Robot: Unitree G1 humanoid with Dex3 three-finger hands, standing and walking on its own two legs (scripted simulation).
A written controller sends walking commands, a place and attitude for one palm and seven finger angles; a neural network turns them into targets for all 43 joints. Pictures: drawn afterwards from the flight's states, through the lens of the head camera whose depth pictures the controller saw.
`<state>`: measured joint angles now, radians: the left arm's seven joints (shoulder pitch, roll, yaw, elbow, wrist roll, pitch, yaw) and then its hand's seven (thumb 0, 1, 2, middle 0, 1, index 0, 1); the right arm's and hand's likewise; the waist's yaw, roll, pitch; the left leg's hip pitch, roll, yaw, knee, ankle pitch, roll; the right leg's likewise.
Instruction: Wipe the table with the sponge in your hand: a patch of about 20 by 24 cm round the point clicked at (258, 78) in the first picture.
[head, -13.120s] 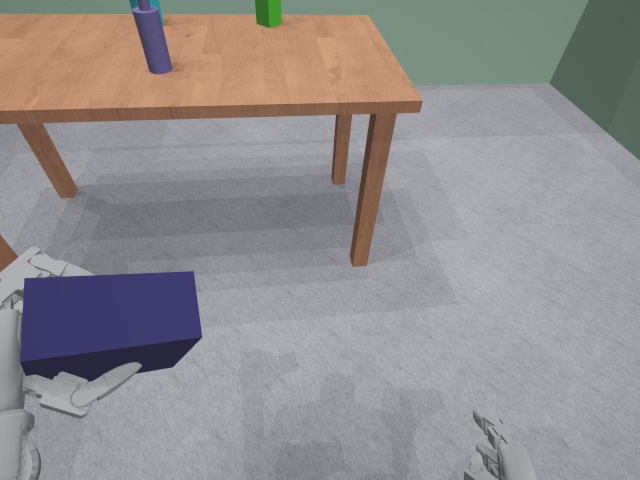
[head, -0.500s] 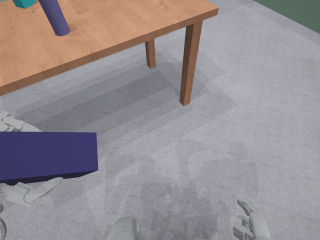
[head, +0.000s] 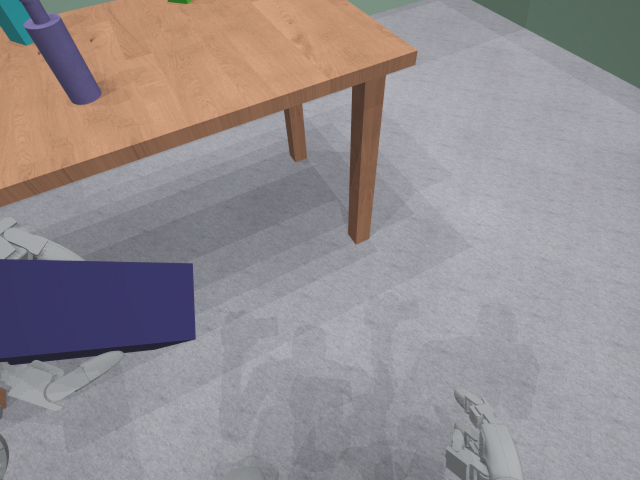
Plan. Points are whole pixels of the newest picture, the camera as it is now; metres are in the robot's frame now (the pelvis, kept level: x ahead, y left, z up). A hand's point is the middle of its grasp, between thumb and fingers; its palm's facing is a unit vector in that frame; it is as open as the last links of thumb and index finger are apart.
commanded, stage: take the last steps up to it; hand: left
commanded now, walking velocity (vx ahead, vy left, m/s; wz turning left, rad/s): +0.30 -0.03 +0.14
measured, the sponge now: (123, 313) +0.23 +0.20 +0.16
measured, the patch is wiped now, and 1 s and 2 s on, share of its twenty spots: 0.00 0.00 0.00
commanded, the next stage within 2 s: none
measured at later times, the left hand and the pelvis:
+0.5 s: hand (165, 210) +0.33 +0.18 +0.19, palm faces +0.42 -0.79 -0.46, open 10.5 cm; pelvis +0.11 -0.07 +0.01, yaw +2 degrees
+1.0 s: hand (224, 150) +0.42 +0.14 +0.19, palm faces +0.48 -0.77 -0.42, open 10.5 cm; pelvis +0.22 -0.12 +0.00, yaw +5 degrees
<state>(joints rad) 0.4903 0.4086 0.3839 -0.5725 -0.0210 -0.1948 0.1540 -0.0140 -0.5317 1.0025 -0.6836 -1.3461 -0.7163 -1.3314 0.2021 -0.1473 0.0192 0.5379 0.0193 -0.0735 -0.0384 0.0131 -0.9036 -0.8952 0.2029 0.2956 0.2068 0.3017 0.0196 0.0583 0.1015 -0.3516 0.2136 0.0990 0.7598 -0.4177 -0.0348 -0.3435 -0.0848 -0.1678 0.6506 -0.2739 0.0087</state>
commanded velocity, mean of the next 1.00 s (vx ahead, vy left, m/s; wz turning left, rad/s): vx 0.30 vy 0.02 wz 0.09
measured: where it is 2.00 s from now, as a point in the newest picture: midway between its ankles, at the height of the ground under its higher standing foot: (388, 400)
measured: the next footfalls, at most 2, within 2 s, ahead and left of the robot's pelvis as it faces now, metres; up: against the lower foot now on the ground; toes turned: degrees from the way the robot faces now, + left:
left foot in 0.32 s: +0.17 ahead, +0.07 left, +0.00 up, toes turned +14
right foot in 0.62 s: +0.22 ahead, -0.23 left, +0.00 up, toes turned -6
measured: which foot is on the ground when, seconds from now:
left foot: up 0.00-0.30, down 0.32-0.62, up 0.64-0.94, down 0.96-1.00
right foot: down 0.00-0.34, up 0.36-0.60, down 0.62-0.96, up 0.98-1.00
